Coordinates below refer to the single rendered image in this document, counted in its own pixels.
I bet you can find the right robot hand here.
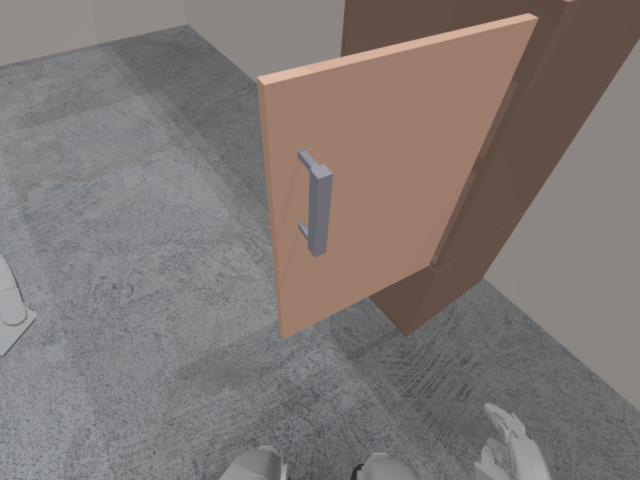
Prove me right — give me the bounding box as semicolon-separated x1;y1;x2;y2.
474;403;552;480

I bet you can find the cupboard door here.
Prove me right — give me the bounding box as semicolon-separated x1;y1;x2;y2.
257;13;539;339

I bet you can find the handle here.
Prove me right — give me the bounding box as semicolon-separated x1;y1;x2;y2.
298;149;333;258

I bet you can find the left robot hand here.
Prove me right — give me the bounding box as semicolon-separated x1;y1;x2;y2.
0;253;37;358

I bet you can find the right robot thigh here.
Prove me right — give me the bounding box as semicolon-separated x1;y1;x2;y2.
357;458;419;480

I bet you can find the left robot shin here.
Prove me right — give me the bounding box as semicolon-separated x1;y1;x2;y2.
257;446;278;455

